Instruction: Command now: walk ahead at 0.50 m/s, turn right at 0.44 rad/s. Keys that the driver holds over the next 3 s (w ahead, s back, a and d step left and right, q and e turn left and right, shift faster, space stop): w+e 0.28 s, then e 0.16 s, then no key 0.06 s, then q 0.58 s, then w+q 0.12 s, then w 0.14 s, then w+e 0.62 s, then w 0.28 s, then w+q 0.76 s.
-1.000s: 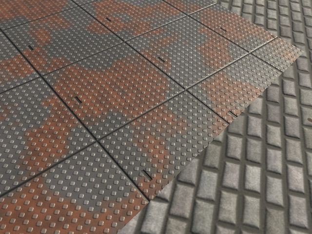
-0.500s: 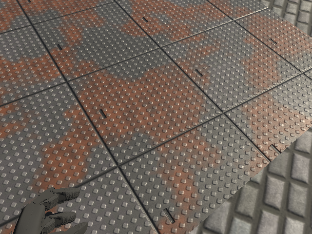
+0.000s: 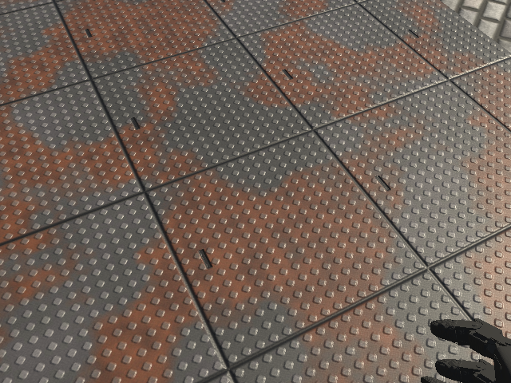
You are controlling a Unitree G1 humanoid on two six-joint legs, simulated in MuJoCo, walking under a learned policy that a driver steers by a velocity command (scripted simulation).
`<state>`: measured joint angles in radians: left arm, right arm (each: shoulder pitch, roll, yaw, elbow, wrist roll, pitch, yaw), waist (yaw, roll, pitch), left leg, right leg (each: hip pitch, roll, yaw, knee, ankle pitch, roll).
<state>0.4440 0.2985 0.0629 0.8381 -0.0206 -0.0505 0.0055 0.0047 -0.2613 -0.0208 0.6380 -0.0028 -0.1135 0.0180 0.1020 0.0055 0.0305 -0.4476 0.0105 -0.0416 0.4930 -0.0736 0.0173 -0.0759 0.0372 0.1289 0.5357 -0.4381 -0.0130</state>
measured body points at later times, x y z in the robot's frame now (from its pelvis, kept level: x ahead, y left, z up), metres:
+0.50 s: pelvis +0.23 -0.04 -0.01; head +0.28 -0.07 +0.44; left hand +0.52 +0.13 -0.08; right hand +0.20 -0.34 -0.13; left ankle +0.12 +0.13 -0.69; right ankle +0.33 -0.15 -0.73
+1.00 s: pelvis +0.32 -0.03 +0.01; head +0.35 -0.02 +0.45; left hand +0.52 +0.21 -0.11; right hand +0.39 -0.34 -0.09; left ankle +0.32 +0.07 -0.73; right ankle +0.33 -0.16 -0.72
